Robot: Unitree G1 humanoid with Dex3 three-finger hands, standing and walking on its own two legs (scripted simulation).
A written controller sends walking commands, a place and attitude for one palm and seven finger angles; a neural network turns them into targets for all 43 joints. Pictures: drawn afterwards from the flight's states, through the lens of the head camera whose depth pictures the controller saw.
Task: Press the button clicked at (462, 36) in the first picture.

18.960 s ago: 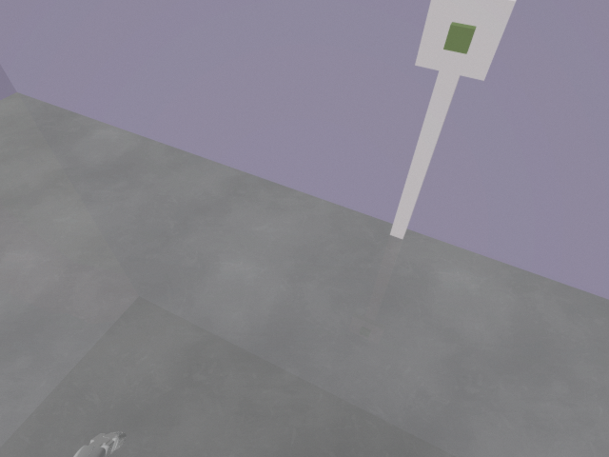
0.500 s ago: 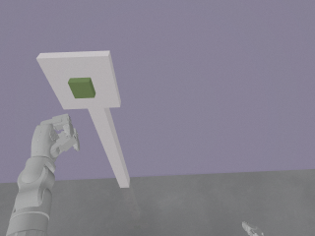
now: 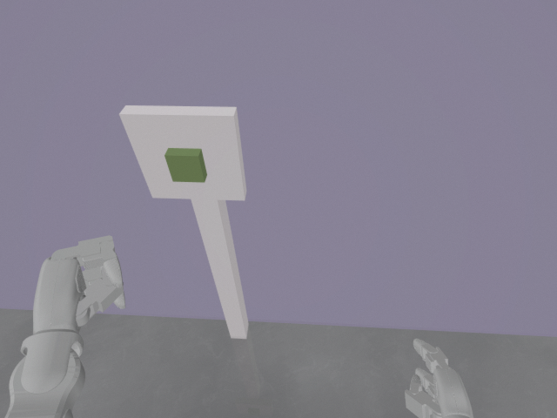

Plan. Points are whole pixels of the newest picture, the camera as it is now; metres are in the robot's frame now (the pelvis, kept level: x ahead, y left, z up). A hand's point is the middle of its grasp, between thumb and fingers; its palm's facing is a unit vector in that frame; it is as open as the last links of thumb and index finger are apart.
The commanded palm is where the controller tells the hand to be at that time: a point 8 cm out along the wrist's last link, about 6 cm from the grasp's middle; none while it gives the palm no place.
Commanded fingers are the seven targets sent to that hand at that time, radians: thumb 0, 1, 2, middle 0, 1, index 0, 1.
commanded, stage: draw the hand back to the body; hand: left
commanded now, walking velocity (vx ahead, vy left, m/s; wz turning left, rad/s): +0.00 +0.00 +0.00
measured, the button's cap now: (187, 164) +0.51 +0.23 +0.09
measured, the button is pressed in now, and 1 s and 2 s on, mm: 0 0 0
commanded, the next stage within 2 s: step back with the hand held close in 0.66 s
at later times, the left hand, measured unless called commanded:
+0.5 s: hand (66, 306) +0.18 +0.25 +0.16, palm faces +0.40 -0.83 -0.39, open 3.1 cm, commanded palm +0.13 +0.29 +0.18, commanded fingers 0.00 0.90 0.90 -1.30 -1.50 -1.30 -1.50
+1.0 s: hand (71, 307) +0.19 +0.25 +0.15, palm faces +0.32 -0.84 -0.44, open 3.1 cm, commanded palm +0.12 +0.29 +0.18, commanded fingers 0.00 0.90 0.90 -1.30 -1.50 -1.30 -1.50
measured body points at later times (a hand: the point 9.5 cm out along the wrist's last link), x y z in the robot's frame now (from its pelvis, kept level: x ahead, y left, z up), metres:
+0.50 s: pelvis +0.01 +0.01 +0.00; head -0.01 -0.02 +0.45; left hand +0.16 +0.29 +0.18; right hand +0.20 -0.21 -0.08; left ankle +0.01 +0.12 -0.74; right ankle -0.03 -0.11 -0.74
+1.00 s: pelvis -0.01 +0.01 +0.00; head +0.00 +0.00 +0.45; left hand +0.16 +0.29 +0.18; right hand +0.17 -0.22 -0.08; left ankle +0.01 +0.12 -0.74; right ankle -0.03 -0.11 -0.74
